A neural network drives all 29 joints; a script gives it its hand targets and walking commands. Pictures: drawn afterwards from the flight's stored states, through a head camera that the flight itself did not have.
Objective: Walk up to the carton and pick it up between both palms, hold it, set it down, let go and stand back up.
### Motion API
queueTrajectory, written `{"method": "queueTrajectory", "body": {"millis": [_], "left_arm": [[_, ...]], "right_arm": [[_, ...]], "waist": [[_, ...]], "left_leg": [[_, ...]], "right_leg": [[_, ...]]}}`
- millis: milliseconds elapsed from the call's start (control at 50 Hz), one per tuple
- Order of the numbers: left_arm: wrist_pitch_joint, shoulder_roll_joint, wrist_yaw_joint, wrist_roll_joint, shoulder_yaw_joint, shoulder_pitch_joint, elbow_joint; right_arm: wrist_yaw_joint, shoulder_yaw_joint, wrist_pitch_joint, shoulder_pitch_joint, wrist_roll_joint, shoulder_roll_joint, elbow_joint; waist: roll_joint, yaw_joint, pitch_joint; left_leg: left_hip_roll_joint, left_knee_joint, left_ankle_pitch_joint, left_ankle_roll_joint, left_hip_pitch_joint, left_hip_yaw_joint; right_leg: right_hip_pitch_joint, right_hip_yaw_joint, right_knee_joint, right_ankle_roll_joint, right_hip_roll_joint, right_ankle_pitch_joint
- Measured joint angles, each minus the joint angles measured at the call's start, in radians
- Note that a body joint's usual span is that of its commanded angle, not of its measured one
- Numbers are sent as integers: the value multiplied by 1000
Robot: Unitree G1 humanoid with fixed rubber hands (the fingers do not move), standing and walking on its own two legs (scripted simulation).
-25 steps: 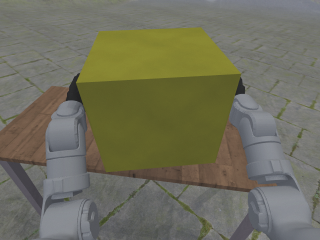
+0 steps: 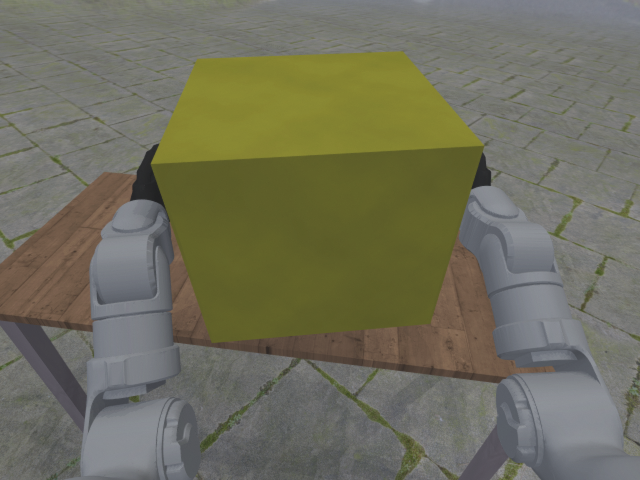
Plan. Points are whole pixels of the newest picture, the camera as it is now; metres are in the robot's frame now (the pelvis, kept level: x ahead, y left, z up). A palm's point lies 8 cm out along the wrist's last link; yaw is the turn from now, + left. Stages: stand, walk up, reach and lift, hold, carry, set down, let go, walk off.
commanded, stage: hold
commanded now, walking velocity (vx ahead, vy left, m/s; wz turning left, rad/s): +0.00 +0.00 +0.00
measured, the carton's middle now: (312, 189) +0.41 +0.01 +0.21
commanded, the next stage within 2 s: none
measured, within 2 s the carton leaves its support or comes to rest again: neither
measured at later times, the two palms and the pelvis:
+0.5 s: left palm (156, 207) +0.35 +0.19 +0.22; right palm (472, 194) +0.36 -0.18 +0.23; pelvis +0.00 +0.00 +0.00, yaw +0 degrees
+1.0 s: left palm (152, 209) +0.35 +0.19 +0.22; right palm (469, 193) +0.36 -0.18 +0.24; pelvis +0.00 +0.00 +0.00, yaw +0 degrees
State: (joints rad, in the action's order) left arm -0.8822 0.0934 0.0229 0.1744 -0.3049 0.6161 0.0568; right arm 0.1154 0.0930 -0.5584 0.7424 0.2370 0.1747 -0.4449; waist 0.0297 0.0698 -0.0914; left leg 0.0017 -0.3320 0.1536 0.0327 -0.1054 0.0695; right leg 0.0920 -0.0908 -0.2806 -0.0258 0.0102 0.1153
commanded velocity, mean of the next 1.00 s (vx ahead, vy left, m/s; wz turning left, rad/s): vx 0.00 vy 0.00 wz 0.00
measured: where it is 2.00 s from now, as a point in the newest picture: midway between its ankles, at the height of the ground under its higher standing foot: outside the picture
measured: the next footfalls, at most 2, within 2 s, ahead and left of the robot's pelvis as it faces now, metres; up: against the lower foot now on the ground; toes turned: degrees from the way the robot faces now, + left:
none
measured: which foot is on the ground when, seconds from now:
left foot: down 0.00-1.00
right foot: down 0.00-1.00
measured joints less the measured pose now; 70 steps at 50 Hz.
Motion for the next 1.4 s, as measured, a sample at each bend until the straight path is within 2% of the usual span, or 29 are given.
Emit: {"method": "queueTrajectory", "body": {"millis": [520, 1000, 1400], "left_arm": [[11, 0, 0, 4, -1, 19, 38], [-1, 4, -1, -2, 7, 0, 0], [3, 2, -4, -2, 4, 15, 23]], "right_arm": [[-5, 3, 7, 13, -8, 4, -29], [0, 1, 0, 0, 3, 1, 0], [-5, 5, 1, 11, -5, 5, -17]], "waist": [[-4, 1, -3], [3, 5, -1], [-2, -1, -4]], "left_leg": [[2, 1, -3, 2, -7, 2], [1, -7, 2, 0, -10, -5], [1, -5, -2, 1, -13, -1]], "right_leg": [[11, 4, -6, 1, -1, 0], [7, -2, -4, 0, 0, 2], [13, 2, -6, 0, 0, -1]]}}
